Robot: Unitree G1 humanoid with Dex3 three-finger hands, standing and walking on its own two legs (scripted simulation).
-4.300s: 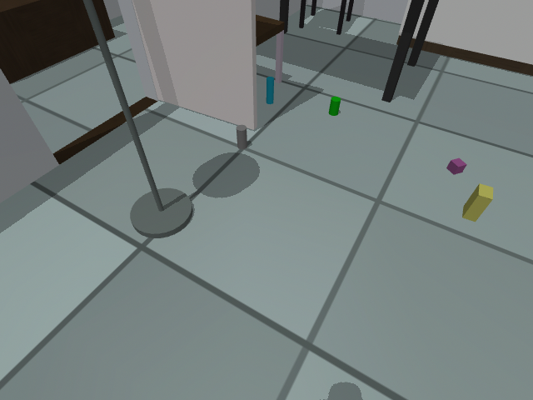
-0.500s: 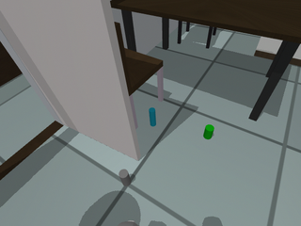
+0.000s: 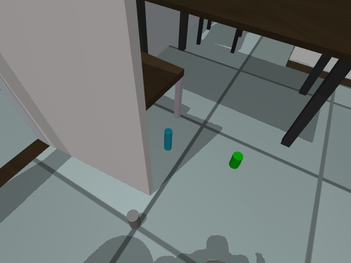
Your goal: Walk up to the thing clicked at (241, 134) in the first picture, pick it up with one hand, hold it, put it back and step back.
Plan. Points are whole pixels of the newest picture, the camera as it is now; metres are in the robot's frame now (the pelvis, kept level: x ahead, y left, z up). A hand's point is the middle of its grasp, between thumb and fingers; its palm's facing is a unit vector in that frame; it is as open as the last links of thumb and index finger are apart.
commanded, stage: walk up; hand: left
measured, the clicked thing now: (134, 219) +0.42 +0.20 -0.69
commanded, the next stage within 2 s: stand in 1.14 s
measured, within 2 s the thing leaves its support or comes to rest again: neither
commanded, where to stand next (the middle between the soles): +0.09 -0.01 m, yaw -1 degrees
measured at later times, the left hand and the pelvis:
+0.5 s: hand out of the picture +0.12 +0.24 -0.13, palm faces -0.04 -0.94 -0.33, open 7.4 cm; pelvis +0.01 -0.01 +0.02, yaw -1 degrees
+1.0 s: hand out of the picture +0.10 +0.23 -0.13, palm faces -0.01 -0.94 -0.33, open 7.4 cm; pelvis +0.03 -0.02 +0.03, yaw -1 degrees
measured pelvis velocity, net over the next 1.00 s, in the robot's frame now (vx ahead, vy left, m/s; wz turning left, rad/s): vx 0.03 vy -0.02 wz -0.02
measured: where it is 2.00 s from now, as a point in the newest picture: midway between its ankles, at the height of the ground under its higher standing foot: outside the picture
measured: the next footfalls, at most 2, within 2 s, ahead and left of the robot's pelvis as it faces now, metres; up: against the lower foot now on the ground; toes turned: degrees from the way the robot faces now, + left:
right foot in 0.04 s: +0.10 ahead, -0.14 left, +0.00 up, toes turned -1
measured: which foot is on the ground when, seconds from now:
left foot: down 0.00-1.00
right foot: up 0.00-0.02, down 0.04-1.00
